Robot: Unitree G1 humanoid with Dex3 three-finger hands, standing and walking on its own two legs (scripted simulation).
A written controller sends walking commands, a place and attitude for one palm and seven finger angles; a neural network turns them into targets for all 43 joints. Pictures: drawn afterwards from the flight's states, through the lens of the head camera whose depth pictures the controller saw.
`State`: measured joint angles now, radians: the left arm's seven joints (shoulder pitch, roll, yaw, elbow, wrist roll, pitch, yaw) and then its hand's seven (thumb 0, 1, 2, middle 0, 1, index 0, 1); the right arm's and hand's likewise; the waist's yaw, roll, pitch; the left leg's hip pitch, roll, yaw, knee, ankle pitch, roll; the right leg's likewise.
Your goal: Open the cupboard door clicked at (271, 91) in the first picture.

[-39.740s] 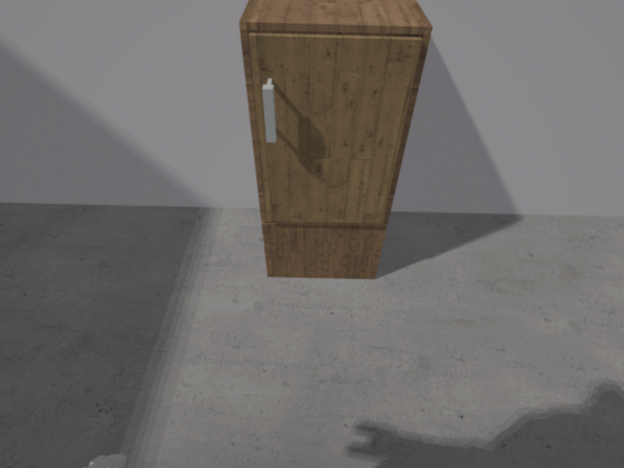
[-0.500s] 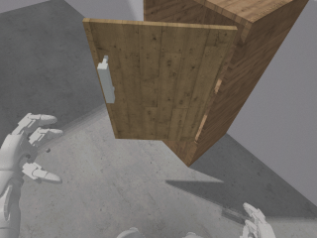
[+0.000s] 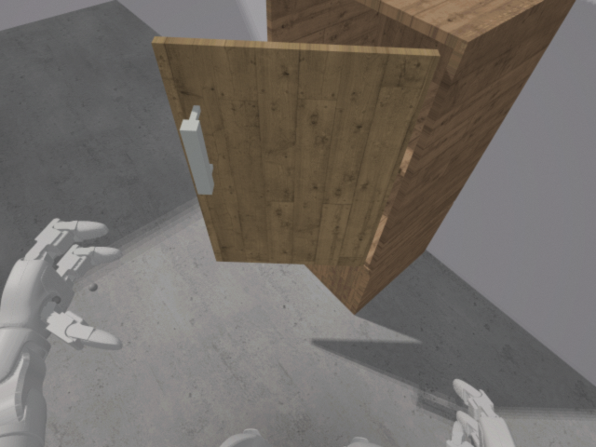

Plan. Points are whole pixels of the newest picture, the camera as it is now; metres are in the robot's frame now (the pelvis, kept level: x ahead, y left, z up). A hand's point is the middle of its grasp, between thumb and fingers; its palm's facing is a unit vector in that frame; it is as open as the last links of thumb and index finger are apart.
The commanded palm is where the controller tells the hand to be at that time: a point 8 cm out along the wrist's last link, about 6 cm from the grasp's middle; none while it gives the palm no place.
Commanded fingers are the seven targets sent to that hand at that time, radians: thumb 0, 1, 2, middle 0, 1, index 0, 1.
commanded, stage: move the hooked fingers beside the handle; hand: left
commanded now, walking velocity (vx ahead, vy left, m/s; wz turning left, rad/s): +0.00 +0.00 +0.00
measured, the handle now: (201, 151) +0.55 +0.20 +0.04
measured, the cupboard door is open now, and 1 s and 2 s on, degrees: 48 48 48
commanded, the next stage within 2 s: none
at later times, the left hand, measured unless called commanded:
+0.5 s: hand (117, 237) +0.37 +0.27 +0.05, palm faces +0.05 -1.00 -0.02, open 14.0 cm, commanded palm +0.34 +0.32 +0.06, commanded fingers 0.00 -0.50 0.30 -0.30 -1.20 -0.30 -1.20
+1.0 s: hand (131, 207) +0.42 +0.27 +0.05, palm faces +0.04 -1.00 +0.00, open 14.0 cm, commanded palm +0.40 +0.32 +0.05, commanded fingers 0.00 -0.50 0.30 -0.30 -1.20 -0.30 -1.20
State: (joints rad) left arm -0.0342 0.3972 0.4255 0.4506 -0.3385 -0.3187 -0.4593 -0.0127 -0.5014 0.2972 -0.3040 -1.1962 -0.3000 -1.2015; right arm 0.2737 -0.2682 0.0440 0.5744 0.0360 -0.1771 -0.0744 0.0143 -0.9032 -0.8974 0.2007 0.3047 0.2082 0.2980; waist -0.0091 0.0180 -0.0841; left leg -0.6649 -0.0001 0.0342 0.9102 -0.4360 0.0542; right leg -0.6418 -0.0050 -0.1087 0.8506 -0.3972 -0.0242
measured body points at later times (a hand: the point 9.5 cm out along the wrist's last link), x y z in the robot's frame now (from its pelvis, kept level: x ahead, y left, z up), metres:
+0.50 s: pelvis +0.01 -0.01 +0.00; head +0.09 +0.00 +0.44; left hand +0.36 +0.33 +0.06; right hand +0.10 -0.28 -0.10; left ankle +0.01 +0.08 -0.69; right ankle +0.01 -0.11 -0.69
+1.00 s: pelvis +0.00 +0.01 -0.01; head +0.10 +0.03 +0.43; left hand +0.41 +0.33 +0.05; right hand +0.07 -0.26 -0.11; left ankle +0.01 +0.08 -0.69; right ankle +0.01 -0.11 -0.69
